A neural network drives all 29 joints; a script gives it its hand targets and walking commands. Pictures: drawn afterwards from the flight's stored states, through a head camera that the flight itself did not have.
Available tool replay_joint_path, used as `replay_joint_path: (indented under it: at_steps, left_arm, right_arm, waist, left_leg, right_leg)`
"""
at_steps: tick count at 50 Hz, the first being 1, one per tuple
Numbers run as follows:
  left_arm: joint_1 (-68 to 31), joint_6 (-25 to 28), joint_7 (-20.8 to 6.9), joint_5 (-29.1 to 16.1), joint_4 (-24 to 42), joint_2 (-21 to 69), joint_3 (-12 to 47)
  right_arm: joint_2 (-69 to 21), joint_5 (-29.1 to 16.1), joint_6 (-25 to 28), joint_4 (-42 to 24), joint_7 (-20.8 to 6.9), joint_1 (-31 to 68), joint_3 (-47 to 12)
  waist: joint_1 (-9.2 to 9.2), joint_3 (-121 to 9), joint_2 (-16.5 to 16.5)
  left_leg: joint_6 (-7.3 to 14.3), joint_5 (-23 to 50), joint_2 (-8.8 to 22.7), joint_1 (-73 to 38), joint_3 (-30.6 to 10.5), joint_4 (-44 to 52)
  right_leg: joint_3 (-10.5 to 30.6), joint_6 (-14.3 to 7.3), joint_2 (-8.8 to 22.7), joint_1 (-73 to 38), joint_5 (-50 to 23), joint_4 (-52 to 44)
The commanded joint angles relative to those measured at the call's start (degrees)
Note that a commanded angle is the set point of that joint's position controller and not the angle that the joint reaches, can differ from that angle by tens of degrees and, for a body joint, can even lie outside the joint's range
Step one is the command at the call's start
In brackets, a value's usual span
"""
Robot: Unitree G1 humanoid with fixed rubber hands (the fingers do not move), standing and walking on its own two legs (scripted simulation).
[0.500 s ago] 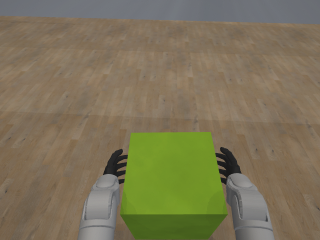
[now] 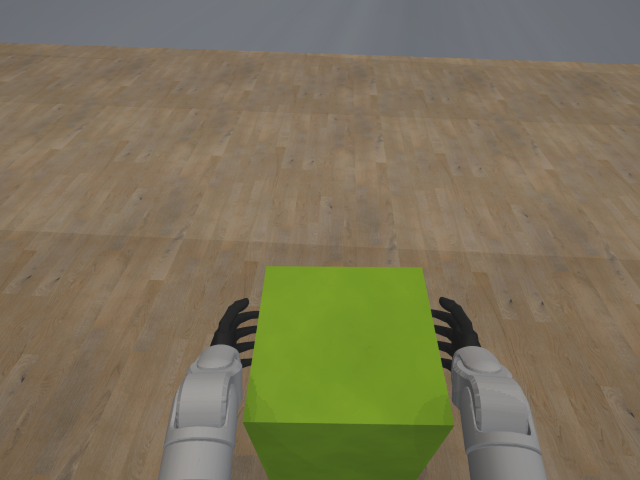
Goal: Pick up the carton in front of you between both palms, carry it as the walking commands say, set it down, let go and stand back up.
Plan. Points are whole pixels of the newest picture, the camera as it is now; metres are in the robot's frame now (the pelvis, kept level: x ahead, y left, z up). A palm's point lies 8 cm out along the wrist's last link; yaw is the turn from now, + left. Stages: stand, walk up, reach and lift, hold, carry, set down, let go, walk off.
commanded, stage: carry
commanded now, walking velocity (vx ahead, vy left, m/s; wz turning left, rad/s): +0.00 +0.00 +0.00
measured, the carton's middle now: (342, 378) +0.29 +0.00 -0.04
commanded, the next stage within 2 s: hold in 0.30 s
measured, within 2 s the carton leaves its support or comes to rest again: neither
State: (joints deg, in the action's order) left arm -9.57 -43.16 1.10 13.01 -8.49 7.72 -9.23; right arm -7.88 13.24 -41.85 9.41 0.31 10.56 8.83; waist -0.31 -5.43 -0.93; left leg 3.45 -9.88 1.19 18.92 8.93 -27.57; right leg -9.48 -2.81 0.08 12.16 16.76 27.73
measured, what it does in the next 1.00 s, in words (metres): shifts its weight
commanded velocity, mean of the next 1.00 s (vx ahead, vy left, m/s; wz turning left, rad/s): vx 0.00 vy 0.00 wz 0.00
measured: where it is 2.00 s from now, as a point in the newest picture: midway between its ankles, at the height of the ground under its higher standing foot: outside the picture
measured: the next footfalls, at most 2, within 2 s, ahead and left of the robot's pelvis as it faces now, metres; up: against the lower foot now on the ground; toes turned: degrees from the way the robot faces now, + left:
none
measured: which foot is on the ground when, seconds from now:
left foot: down 0.00-1.00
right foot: down 0.00-1.00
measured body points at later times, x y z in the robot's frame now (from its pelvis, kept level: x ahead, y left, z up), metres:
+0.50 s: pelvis +0.00 +0.00 +0.00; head -0.03 +0.02 +0.45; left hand +0.28 +0.14 +0.02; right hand +0.27 -0.16 +0.03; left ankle +0.06 +0.09 -0.74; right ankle -0.02 -0.08 -0.74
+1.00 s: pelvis -0.04 +0.03 -0.01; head -0.06 +0.05 +0.44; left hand +0.29 +0.15 +0.00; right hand +0.27 -0.15 +0.02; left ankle +0.05 +0.09 -0.74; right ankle -0.02 -0.08 -0.74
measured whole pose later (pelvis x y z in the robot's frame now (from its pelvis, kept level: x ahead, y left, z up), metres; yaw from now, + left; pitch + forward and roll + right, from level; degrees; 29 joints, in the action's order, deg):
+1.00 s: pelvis -0.04 +0.03 -0.01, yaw -7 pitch -11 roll +0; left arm -22.9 -36.3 0.1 17.0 -22.7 9.1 -20.8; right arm -11.0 18.0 -32.5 27.7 -1.5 25.8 23.4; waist -1.0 8.7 -3.0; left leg 4.1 -11.2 -2.6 11.2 3.8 -32.2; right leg -0.4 -3.1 -1.8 7.6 16.9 34.4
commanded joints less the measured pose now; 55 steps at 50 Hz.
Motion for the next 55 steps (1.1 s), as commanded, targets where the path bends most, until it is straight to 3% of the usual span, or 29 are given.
replay_joint_path:
  at_steps: [1, 3, 7, 8, 10, 13, 15, 16, 17, 20, 21, 22, 23, 26, 29, 30, 32, 33, 34, 35, 37, 39, 40, 43, 44, 47, 49, 52, 55]
  left_arm:
    - [-26.5, 2.9, -12.5, -14.9, 7.1, 51.9, 33.1]
    - [-26.2, 3.0, -12.3, -15.5, 9.4, 51.5, 35.6]
    - [-27.6, 3.1, -13.0, -15.5, 8.0, 50.1, 34.0]
    - [-24.8, 2.7, -12.8, -15.5, 7.3, 50.4, 33.9]
    - [-23.5, 2.8, -12.7, -14.2, 4.8, 49.0, 31.4]
    - [-24.9, 3.3, -12.5, -14.3, 6.5, 50.7, 32.3]
    - [-26.0, 3.7, -12.5, -14.9, 8.6, 50.2, 33.7]
    - [-17.6, 3.3, -12.5, -14.3, 4.3, 52.9, 32.5]
    - [-17.7, 3.9, -12.4, -13.4, 6.0, 50.0, 31.6]
    - [-20.3, 5.1, -11.9, -12.6, 8.0, 50.3, 32.2]
    - [-23.6, 5.1, -12.2, -13.8, 9.8, 48.9, 34.9]
    - [-26.8, 5.2, -12.6, -16.3, 13.7, 49.4, 36.6]
    - [-25.6, 4.5, -12.6, -15.4, 10.9, 48.3, 36.3]
    - [-23.9, 4.6, -11.8, -12.7, 7.6, 48.4, 31.8]
    - [-24.5, 4.1, -11.1, -12.4, 4.6, 48.4, 29.1]
    - [-23.9, 4.3, -10.9, -11.0, 4.3, 47.9, 29.2]
    - [-23.7, 3.9, -11.5, -10.0, 4.2, 47.9, 25.9]
    - [-21.8, 3.7, -11.4, -8.9, 0.1, 48.2, 25.8]
    - [-23.9, 3.4, -11.4, -9.7, 2.6, 49.8, 27.7]
    - [-20.2, 3.3, -10.8, -8.0, 0.6, 47.5, 25.0]
    - [-23.6, 2.8, -11.7, -10.6, 1.3, 48.5, 28.0]
    - [-24.3, 3.0, -11.9, -10.1, 1.5, 48.0, 28.3]
    - [-29.0, 3.4, -11.9, -9.8, 0.5, 46.9, 25.5]
    - [-40.4, 6.1, -12.0, -9.9, -2.7, 48.0, 26.4]
    - [-42.1, 7.5, -12.8, -8.9, -8.0, 48.9, 20.5]
    - [-54.1, 10.1, -12.7, -6.8, -16.7, 48.1, 15.6]
    - [-54.8, 13.4, -12.5, -2.8, -23.6, 50.6, 8.1]
    - [-53.6, 16.4, -10.7, 3.0, -26.6, 45.3, 0.1]
    - [-57.2, 18.2, -8.9, 3.3, -28.2, 40.9, -3.9]
  right_arm:
    - [-53.1, -14.7, 1.3, -4.2, -12.2, 24.1, -32.2]
    - [-52.8, -14.0, 1.9, -4.9, -12.1, 21.2, -32.1]
    - [-51.5, -13.1, 1.6, -5.3, -11.7, 20.9, -32.2]
    - [-51.0, -14.3, 1.5, -5.3, -11.9, 21.3, -32.3]
    - [-50.3, -13.3, 1.5, -5.3, -11.7, 22.7, -31.5]
    - [-51.0, -14.4, 1.9, -5.2, -11.8, 23.3, -31.9]
    - [-51.9, -14.5, 1.7, -4.2, -11.8, 21.4, -32.2]
    - [-54.2, -15.0, 2.8, -4.1, -12.4, 18.9, -31.2]
    - [-52.1, -13.6, 4.1, -3.6, -11.8, 13.6, -29.7]
    - [-52.4, -13.5, 5.9, -3.8, -11.3, 18.9, -31.4]
    - [-51.6, -11.4, 5.8, -2.7, -10.6, 17.6, -28.6]
    - [-49.9, -10.6, 4.9, -1.5, -10.5, 15.0, -26.8]
    - [-53.1, -10.8, 4.9, -1.6, -10.6, 13.9, -27.0]
    - [-49.6, -11.9, 5.7, -1.6, -11.0, 22.0, -27.3]
    - [-49.9, -14.3, 5.4, -2.0, -11.7, 25.1, -28.1]
    - [-51.7, -14.3, 5.0, 0.1, -11.7, 25.7, -28.3]
    - [-49.5, -11.9, 4.6, 0.5, -11.7, 22.2, -26.5]
    - [-51.4, -13.1, 5.0, -0.5, -11.6, 25.5, -27.6]
    - [-51.5, -12.7, 4.4, 0.6, -11.4, 24.3, -27.5]
    - [-50.5, -13.6, 4.8, 0.4, -11.5, 25.5, -28.0]
    - [-50.0, -12.4, 4.6, 1.1, -11.1, 21.5, -27.1]
    - [-49.6, -10.8, 4.7, 2.1, -11.1, 23.6, -24.6]
    - [-49.5, -10.6, 4.9, 2.6, -10.3, 27.3, -22.9]
    - [-51.3, -8.0, 7.8, 9.3, -10.8, 35.3, -18.0]
    - [-49.6, -5.8, 8.7, 12.1, -11.3, 36.6, -15.4]
    - [-47.1, -4.0, 13.0, 20.8, -12.5, 51.9, -7.2]
    - [-47.2, 1.0, 15.6, 26.6, -14.1, 55.6, -3.7]
    - [-41.4, 5.3, 18.5, 33.9, -13.3, 54.4, 4.4]
    - [-36.6, 6.8, 20.4, 34.6, -13.0, 56.2, 9.5]
  waist:
    - [0.12, -10.6, 1.3]
    - [-0.01, -12.2, 4.8]
    - [0.25, -12.5, -1.1]
    - [0.46, -13.8, 2.2]
    - [0.26, -11.2, -1.2]
    - [0.39, -12.3, 3.5]
    - [0.11, -12.2, 2.2]
    - [-1.13, -7.9, -5.6]
    - [2.32, -5.6, -1.3]
    - [-1.18, -7.2, -1.7]
    - [0.59, -11.3, -3.2]
    - [3.16, -9.4, 2.6]
    - [4.03, -8.0, 0.0]
    - [0.33, -5.0, 4.6]
    - [-1.23, -2.3, 0.8]
    - [-4.53, -2.0, -0.2]
    - [0.46, -0.8, 0.7]
    - [-3.61, -0.1, -2.5]
    - [-1.89, -1.5, -1.1]
    - [-4.55, -1.3, -1.3]
    - [0.69, -0.5, 0.0]
    - [-0.25, 1.3, -3.3]
    - [1.49, 2.9, -1.0]
    - [0.12, 3.9, -0.2]
    - [3.91, 1.1, -1.4]
    - [0.81, 0.6, 1.9]
    - [1.02, 3.2, -0.9]
    - [-1.82, 1.2, 2.9]
    - [0.74, -2.6, 0.9]
  left_leg:
    - [-0.4, 2.0, 8.7, -5.5, -9.1, 6.1]
    - [-0.1, 2.8, 8.6, -7.7, -9.8, 6.0]
    - [-0.8, 5.5, 8.5, -7.1, -8.6, 3.8]
    - [-0.2, 6.2, 7.7, -6.8, -8.3, 3.8]
    - [-0.7, 8.5, 8.5, -5.9, -8.8, 3.9]
    - [-0.5, 4.3, 7.7, -5.3, -8.4, 4.6]
    - [-0.7, 3.1, 8.2, -4.6, -9.5, 5.2]
    - [0.2, 14.6, -3.9, -26.1, -14.8, 3.2]
    - [-0.4, 17.1, -3.6, -29.4, -16.3, 2.6]
    - [-0.9, 16.9, -3.9, -28.6, -16.2, 1.6]
    - [-1.0, 18.8, -2.5, -29.3, -16.9, 1.5]
    - [-1.6, 16.6, -4.0, -27.3, -16.2, 2.9]
    - [-1.3, 17.0, -3.3, -26.0, -17.0, 3.6]
    - [-1.3, 11.3, -3.5, -22.6, -16.6, 3.7]
    - [-1.0, 6.1, -3.9, -21.7, -15.6, 3.3]
    - [-0.4, 6.9, -2.7, -24.4, -16.1, 3.7]
    - [-0.7, 7.2, -4.0, -22.0, -16.2, 3.9]
    - [0.4, 6.1, -3.2, -24.8, -16.4, 3.2]
    - [0.1, 7.2, -3.7, -27.6, -16.5, 3.3]
    - [-0.1, 6.2, -3.6, -28.2, -16.1, 3.0]
    - [-1.2, 7.5, -3.8, -27.0, -15.9, 3.4]
    - [-1.3, 7.0, -2.6, -29.0, -15.9, 3.5]
    - [-0.9, 3.1, -3.3, -28.2, -15.8, 3.6]
    - [-1.4, -5.2, -3.3, -25.5, -15.0, 2.1]
    - [-1.3, -7.3, -3.4, -25.1, -14.7, -0.4]
    - [-1.8, -16.8, -3.2, -26.5, -17.3, -1.7]
    - [-1.8, -17.7, -2.2, -18.8, -18.5, -3.7]
    - [-2.1, -21.5, -2.6, -13.3, -21.0, -4.6]
    - [-2.3, -24.0, -1.2, -11.2, -24.1, -6.4]
  right_leg:
    - [7.3, -0.2, 8.4, 0.3, -1.7, -5.2]
    - [8.5, -1.0, 8.3, 1.5, -2.5, -4.9]
    - [7.5, 0.2, 8.5, -0.3, -5.8, -4.6]
    - [7.4, -0.4, 9.0, -0.4, -5.8, -4.3]
    - [7.4, -0.2, 9.2, 1.0, -7.0, -4.5]
    - [7.1, -0.4, 8.9, -0.3, -2.9, -3.9]
    - [7.2, 0.0, 8.6, -0.2, -3.9, -3.7]
    - [17.6, -1.0, -2.1, 2.6, -11.9, -8.7]
    - [19.4, -2.6, -0.3, 5.7, -14.2, -9.2]
    - [19.9, -1.1, 0.3, 2.9, -19.5, -7.2]
    - [19.5, -1.3, -0.3, -0.4, -15.7, -8.0]
    - [18.3, -0.9, -1.2, -1.6, -17.4, -7.6]
    - [18.7, -1.3, -1.6, -2.6, -17.5, -7.7]
    - [18.6, -1.2, -0.6, -2.2, -10.5, -8.1]
    - [18.9, -0.2, -0.4, 0.9, -5.6, -7.9]
    - [18.5, 0.0, -1.3, 1.8, -5.4, -7.8]
    - [20.0, -0.3, -0.3, -0.8, -9.2, -8.9]
    - [20.1, 0.5, -0.1, 3.5, -6.1, -8.3]
    - [20.5, 0.6, 0.2, 3.9, -8.2, -8.8]
    - [21.0, 0.2, 1.0, 5.6, -2.9, -8.9]
    - [20.1, -0.1, 0.0, 3.8, -7.2, -9.5]
    - [18.9, -1.7, -1.2, 6.9, -3.5, -9.8]
    - [19.7, -1.5, -0.5, 8.1, -0.9, -9.6]
    - [18.1, -3.2, -0.9, 11.5, 7.3, -7.3]
    - [19.0, -3.5, -0.6, 9.6, 9.0, -6.2]
    - [17.0, -3.9, -1.5, 16.5, 11.3, -1.0]
    - [14.7, -3.9, -3.3, 19.8, 14.4, 1.4]
    - [15.7, -2.8, -3.0, 18.8, 11.4, 6.9]
    - [15.0, -2.0, -3.6, 26.2, 9.6, 11.8]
